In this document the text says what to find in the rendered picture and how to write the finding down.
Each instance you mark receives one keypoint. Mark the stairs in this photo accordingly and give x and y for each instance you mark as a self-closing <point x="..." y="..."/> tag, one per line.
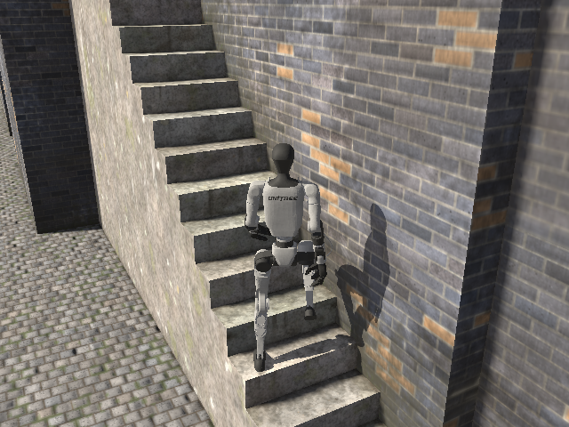
<point x="173" y="158"/>

